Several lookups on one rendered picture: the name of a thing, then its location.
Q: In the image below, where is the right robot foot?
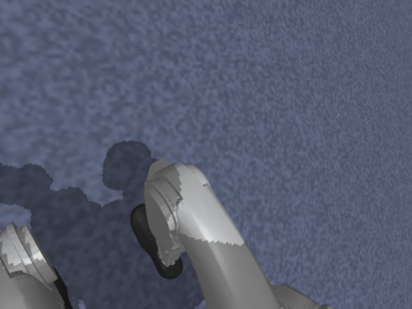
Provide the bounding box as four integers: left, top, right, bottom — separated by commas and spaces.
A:
130, 204, 183, 279

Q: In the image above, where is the right robot hand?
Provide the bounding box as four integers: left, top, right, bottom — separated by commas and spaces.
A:
267, 280, 320, 309

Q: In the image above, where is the left robot foot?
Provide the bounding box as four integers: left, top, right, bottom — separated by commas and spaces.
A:
52, 265, 73, 309

